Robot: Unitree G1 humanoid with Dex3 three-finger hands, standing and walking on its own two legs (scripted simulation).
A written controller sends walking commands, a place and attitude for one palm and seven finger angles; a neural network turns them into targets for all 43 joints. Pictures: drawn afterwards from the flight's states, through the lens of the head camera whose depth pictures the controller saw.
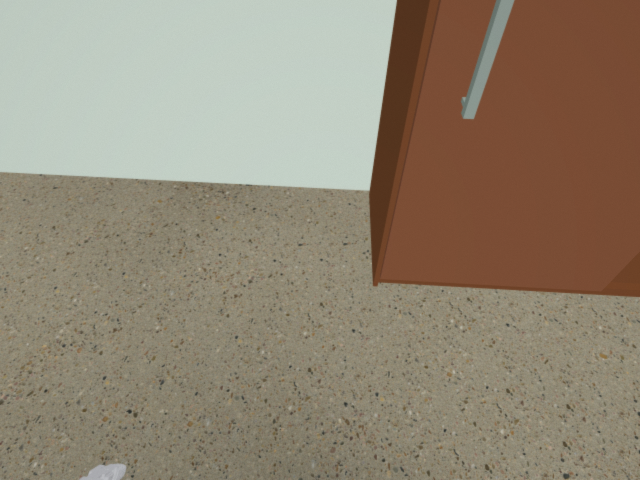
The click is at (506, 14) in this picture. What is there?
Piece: wardrobe's sliding door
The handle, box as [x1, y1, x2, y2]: [461, 0, 513, 118]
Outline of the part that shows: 513,0 496,0 467,95 465,97 462,97 461,100 463,106 461,113 463,118 473,118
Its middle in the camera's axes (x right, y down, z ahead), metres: +0.34 -0.39 +0.82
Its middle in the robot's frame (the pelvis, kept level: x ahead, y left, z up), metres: +0.91 -0.29 +0.14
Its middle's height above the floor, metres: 0.91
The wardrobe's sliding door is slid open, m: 0.00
